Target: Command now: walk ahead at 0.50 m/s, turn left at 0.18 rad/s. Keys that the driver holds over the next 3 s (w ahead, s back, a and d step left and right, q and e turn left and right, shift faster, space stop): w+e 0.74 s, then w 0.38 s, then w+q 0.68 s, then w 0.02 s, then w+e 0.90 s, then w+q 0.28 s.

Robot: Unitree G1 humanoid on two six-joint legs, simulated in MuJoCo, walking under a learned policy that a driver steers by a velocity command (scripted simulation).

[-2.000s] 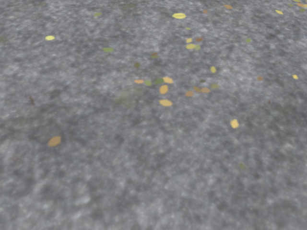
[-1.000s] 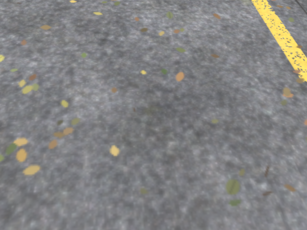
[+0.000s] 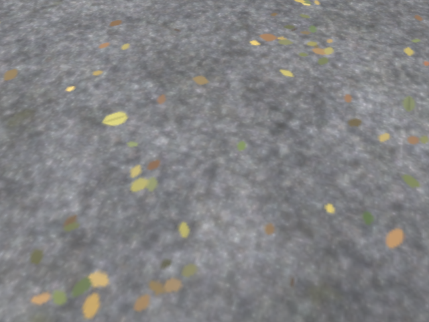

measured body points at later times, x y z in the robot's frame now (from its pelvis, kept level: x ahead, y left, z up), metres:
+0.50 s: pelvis +0.28 -0.08 +0.00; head +0.31 -0.09 +0.44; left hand +0.39 +0.19 -0.13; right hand +0.34 -0.35 -0.13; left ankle +0.29 +0.07 -0.66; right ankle +0.30 -0.12 -0.74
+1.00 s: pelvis +0.57 -0.10 +0.00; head +0.59 -0.09 +0.45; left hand +0.73 +0.13 -0.14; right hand +0.55 -0.38 -0.11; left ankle +0.63 -0.03 -0.74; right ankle +0.45 -0.18 -0.66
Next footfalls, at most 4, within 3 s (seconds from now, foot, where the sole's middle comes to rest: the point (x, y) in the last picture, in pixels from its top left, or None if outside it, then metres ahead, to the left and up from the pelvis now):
0.32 right None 0.34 -0.13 -0.78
0.82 left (228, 259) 0.67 -0.04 -0.78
1.34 right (310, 223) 0.80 -0.34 -0.78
1.86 left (262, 155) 1.11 -0.19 -0.78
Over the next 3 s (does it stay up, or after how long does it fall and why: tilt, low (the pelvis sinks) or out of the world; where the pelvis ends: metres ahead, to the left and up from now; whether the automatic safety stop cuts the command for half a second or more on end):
stays up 1.56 -0.41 -0.02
